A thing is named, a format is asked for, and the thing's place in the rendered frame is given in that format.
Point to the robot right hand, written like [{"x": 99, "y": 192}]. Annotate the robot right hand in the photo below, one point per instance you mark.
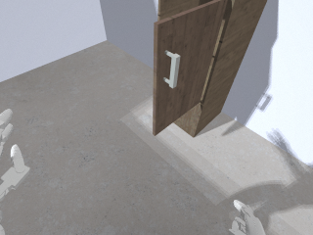
[{"x": 251, "y": 225}]

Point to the handle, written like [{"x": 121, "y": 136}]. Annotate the handle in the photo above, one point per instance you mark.
[{"x": 174, "y": 69}]

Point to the cupboard door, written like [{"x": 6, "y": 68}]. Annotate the cupboard door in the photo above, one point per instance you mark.
[{"x": 192, "y": 35}]

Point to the robot left hand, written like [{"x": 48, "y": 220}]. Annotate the robot left hand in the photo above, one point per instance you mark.
[{"x": 16, "y": 174}]

